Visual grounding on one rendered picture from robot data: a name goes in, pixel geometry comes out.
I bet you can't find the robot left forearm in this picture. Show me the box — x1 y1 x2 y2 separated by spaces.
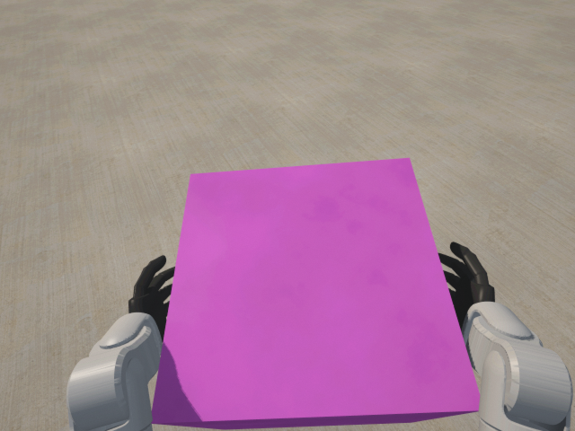
66 312 163 431

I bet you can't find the left robot hand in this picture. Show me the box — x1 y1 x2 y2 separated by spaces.
128 255 175 342

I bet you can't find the robot right forearm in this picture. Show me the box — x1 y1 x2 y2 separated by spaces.
461 302 573 431

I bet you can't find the carton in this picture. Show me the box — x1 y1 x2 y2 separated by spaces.
151 158 480 430

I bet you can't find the right robot hand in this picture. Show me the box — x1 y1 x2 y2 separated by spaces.
438 242 495 331

